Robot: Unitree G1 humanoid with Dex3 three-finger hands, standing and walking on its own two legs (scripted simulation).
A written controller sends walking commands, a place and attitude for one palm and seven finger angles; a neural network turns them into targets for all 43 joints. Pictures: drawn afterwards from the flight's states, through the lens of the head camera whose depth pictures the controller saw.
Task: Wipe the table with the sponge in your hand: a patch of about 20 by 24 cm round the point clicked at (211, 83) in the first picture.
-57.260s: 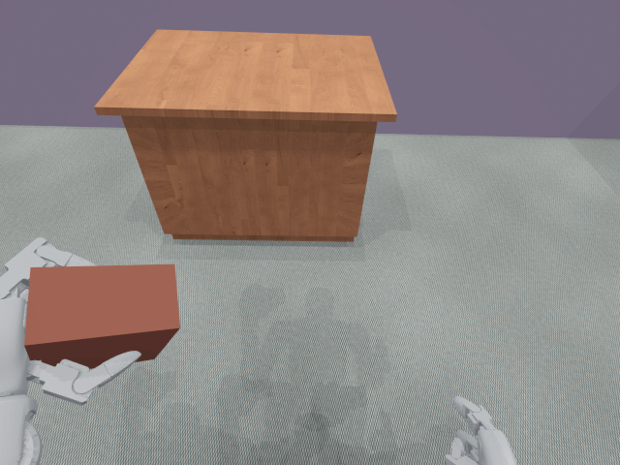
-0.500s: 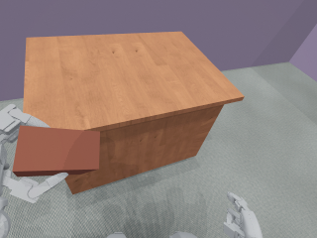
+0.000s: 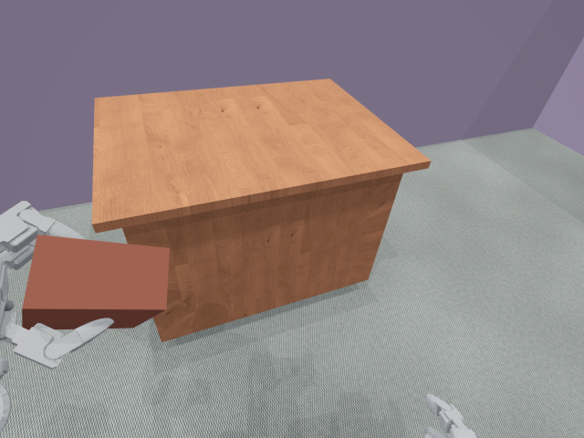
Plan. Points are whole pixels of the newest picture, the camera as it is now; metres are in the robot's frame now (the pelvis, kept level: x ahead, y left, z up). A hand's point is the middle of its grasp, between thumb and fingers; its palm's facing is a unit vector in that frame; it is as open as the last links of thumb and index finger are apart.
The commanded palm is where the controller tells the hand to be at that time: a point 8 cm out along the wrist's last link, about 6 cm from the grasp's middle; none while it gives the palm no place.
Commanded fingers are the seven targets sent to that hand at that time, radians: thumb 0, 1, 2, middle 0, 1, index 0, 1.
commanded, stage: stop stepping back and stand still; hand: left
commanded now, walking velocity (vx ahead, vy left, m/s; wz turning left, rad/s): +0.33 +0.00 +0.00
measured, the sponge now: (112, 290) +0.23 +0.20 +0.16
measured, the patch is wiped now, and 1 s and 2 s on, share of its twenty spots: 1.00 1.00 1.00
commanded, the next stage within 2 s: stand and wait in 0.78 s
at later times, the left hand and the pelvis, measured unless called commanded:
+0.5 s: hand out of the picture +0.12 +0.24 +0.20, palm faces +0.42 -0.83 -0.37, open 10.4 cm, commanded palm +0.07 +0.27 +0.21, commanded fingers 0.00 0.10 1.30 -1.20 -1.60 -1.20 -1.60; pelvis -0.09 -0.02 +0.02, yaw +1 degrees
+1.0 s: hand (27, 391) +0.12 +0.22 +0.19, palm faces +0.42 -0.83 -0.36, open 10.4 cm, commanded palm +0.06 +0.26 +0.21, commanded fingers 0.00 0.10 1.30 -1.20 -1.60 -1.20 -1.60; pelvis -0.08 -0.03 +0.02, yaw +3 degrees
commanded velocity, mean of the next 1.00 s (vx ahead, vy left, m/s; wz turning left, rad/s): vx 0.11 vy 0.01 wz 0.00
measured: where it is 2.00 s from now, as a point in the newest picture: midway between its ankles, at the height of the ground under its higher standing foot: outside the picture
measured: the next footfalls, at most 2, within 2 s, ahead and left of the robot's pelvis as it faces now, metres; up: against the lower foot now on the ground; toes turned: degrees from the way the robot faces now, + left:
right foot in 0.08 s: +0.07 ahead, -0.11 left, +0.00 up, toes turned -2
right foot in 0.58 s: +0.00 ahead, -0.14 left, +0.00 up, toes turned +1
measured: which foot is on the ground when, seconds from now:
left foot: down 0.00-1.00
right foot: up 0.00-0.06, down 0.08-0.32, up 0.34-0.56, down 0.58-1.00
